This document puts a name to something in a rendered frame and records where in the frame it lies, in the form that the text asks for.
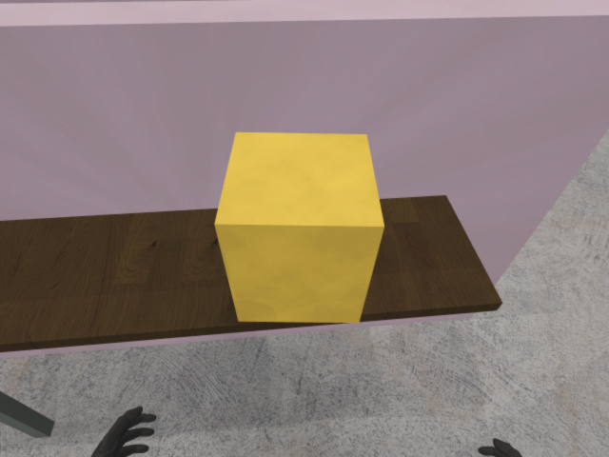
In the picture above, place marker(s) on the carton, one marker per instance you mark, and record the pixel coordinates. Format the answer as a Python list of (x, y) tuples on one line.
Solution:
[(299, 226)]

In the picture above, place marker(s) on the robot left hand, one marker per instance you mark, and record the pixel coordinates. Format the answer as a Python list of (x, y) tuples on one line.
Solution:
[(119, 434)]

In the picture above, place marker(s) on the table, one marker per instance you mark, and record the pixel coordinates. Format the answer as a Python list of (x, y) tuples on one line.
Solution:
[(101, 279)]

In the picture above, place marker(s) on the robot right hand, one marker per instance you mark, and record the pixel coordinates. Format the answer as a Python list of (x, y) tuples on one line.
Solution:
[(501, 449)]

